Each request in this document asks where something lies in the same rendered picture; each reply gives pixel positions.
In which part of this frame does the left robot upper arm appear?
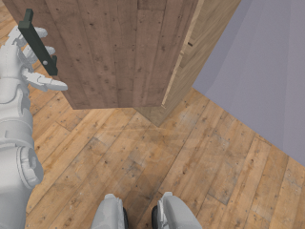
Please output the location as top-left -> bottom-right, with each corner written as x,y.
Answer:
0,146 -> 44,229

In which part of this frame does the cupboard door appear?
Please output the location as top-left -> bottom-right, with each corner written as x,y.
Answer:
2,0 -> 199,110

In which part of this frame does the left robot hand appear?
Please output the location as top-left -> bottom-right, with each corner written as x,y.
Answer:
0,25 -> 68,92

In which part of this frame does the handle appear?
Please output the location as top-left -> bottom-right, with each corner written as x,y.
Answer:
17,9 -> 58,76

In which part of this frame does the robot left thigh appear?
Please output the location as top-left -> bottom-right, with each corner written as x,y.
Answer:
90,198 -> 124,229

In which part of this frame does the left robot shin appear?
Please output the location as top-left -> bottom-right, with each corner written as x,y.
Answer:
104,194 -> 125,229

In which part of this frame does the robot left forearm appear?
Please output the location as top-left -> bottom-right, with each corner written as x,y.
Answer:
0,77 -> 34,152

